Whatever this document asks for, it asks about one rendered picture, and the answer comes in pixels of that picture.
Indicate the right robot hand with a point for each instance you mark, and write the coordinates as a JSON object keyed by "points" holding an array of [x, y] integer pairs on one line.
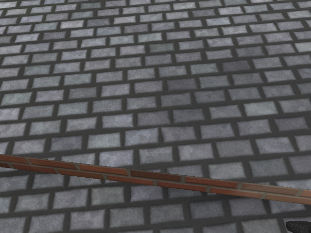
{"points": [[298, 226]]}

